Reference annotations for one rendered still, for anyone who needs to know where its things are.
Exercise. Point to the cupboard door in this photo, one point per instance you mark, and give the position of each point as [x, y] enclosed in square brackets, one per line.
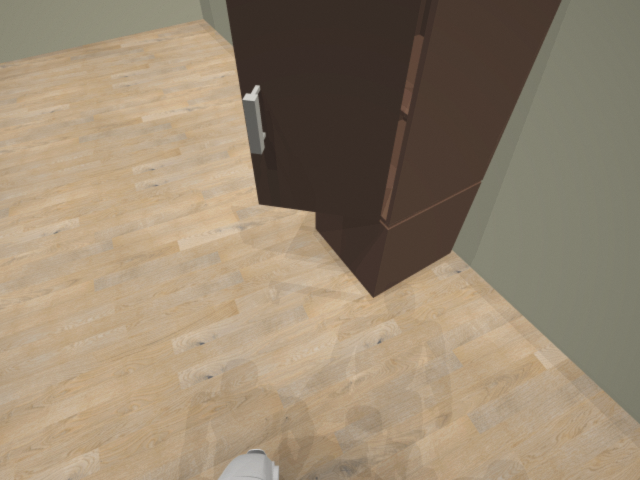
[332, 75]

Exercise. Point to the robot left thigh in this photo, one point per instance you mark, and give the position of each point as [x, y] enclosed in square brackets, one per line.
[251, 466]

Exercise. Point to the handle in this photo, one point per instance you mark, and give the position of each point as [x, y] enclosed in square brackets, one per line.
[251, 107]

